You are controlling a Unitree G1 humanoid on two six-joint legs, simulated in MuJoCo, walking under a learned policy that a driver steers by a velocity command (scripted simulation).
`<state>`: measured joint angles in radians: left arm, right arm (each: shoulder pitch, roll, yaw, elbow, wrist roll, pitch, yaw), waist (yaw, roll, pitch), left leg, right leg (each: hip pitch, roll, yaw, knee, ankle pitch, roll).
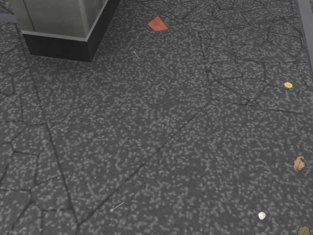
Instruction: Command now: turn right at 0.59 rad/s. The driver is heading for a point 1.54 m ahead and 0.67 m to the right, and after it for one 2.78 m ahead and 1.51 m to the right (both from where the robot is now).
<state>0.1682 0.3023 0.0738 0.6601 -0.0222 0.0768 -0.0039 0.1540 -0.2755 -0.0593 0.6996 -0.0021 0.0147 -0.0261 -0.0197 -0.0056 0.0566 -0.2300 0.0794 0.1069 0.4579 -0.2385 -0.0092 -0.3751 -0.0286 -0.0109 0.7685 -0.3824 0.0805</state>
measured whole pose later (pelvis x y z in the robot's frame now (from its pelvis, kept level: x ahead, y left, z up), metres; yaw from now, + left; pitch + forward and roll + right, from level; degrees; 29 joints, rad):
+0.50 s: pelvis +0.02 -0.02 +0.00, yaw -18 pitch +2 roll +1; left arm 0.23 0.30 0.06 0.64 -0.02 0.03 0.02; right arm 0.15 -0.30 -0.08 0.70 0.02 -0.05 0.00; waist 0.02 -0.01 0.00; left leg -0.30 -0.03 -0.06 0.55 -0.32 -0.02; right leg -0.27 0.10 0.21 0.51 -0.25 -0.05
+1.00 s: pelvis +0.17 -0.14 -0.03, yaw -33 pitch +3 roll +0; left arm 0.04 0.27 0.04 0.58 -0.02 -0.04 -0.05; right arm 0.46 -0.29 -0.06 0.86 0.03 -0.05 -0.01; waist -0.08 -0.01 0.05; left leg 0.11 0.11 0.16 0.41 -0.48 -0.05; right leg -0.52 0.00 -0.03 0.57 -0.10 -0.07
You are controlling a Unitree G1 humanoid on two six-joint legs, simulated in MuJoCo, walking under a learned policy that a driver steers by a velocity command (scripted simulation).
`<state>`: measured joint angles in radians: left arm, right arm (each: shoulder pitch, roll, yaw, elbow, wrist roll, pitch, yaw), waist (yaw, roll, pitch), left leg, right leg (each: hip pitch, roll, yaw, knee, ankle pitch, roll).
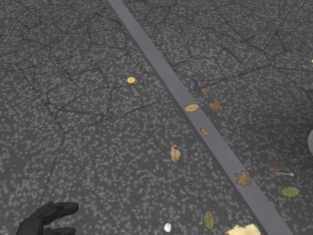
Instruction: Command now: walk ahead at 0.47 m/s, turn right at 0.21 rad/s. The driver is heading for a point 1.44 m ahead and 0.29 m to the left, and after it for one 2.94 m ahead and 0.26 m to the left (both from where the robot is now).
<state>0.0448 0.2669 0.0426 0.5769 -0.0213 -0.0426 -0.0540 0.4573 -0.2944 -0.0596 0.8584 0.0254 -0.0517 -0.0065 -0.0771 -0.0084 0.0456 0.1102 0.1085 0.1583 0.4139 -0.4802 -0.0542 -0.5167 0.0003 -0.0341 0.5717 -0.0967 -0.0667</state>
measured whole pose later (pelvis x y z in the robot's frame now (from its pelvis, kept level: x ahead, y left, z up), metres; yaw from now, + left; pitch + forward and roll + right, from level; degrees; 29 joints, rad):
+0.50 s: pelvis +0.29 +0.00 +0.01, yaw -1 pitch +2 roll -2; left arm 0.40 0.30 0.06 0.83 -0.02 -0.05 0.00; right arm 0.05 -0.26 -0.02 0.68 0.01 -0.09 0.05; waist 0.08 0.03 0.03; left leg -0.57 0.04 0.01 0.51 0.02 0.05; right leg 0.11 0.05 -0.01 0.25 -0.40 -0.03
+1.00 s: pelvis +0.57 +0.00 +0.02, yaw -1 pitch +2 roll +2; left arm 0.06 0.26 0.03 0.72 -0.01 -0.07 -0.04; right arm 0.36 -0.29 -0.05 0.85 0.02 -0.06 0.01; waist -0.09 -0.04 0.03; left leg 0.04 -0.05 0.04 0.23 -0.30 0.03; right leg -0.58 -0.07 0.02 0.54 0.03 -0.01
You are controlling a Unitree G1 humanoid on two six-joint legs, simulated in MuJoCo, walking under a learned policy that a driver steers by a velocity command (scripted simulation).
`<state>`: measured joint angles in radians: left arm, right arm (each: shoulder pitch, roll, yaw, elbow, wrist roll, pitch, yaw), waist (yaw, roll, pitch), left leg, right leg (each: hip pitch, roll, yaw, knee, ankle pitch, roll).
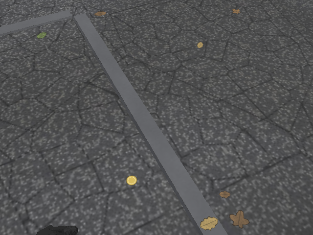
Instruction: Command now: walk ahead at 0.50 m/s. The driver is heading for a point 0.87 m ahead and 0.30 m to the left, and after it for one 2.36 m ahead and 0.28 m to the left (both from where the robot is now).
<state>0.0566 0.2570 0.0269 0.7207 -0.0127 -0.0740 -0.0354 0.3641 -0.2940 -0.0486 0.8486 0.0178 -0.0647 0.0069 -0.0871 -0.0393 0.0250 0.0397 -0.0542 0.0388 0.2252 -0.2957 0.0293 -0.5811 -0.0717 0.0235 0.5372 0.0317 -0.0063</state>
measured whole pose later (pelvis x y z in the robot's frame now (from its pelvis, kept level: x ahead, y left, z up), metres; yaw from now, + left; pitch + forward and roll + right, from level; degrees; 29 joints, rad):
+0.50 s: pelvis +0.27 -0.03 +0.00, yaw +11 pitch +1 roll -2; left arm 0.30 0.27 0.06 0.89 0.00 -0.08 0.00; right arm 0.14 -0.27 -0.05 0.75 0.02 -0.03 0.04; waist 0.07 0.04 0.03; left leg -0.66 0.10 -0.02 0.68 0.04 0.02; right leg 0.08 0.05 -0.22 0.20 -0.29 -0.03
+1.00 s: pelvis +0.55 +0.07 +0.00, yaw +28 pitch +2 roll +0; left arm 0.02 0.29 0.04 0.72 0.00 -0.09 -0.01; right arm 0.34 -0.29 -0.07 0.72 0.02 -0.04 -0.01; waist -0.08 -0.04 0.04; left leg -0.12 -0.11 -0.15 0.38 -0.28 0.08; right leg -0.61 -0.05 0.11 0.57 0.04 0.07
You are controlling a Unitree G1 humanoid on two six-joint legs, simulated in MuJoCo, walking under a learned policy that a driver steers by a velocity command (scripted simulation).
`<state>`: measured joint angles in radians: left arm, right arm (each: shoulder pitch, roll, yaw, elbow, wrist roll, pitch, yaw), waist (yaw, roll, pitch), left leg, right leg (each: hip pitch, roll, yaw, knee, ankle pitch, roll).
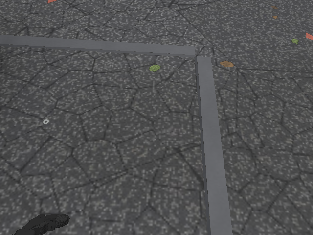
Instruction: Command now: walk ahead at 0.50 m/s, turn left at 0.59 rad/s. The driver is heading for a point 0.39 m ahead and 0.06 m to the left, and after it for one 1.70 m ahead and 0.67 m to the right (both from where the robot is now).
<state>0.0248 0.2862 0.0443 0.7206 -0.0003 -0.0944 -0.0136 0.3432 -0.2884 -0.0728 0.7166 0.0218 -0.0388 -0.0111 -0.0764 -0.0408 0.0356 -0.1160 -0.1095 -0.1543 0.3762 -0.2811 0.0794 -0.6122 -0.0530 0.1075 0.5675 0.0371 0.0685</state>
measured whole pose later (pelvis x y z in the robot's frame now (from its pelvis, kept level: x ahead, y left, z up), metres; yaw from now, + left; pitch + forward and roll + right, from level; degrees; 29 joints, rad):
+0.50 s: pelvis +0.20 -0.03 +0.00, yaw +16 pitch +1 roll -2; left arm 0.19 0.30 0.07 0.84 -0.02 -0.04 0.00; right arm 0.12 -0.29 -0.07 0.59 0.00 0.03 0.01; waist 0.06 0.02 0.08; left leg -0.51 0.04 -0.03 0.66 -0.17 -0.01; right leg -0.15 -0.02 -0.15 0.38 -0.25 -0.01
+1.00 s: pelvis +0.24 -0.04 -0.01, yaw +3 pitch +0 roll +2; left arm 0.24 0.29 0.07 0.79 0.03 0.03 0.00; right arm 0.07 -0.30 -0.09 0.76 0.00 0.04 -0.05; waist 0.03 0.03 0.05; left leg -0.47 0.04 0.03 0.95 -0.51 -0.05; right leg -0.32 -0.01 -0.02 0.64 -0.34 -0.06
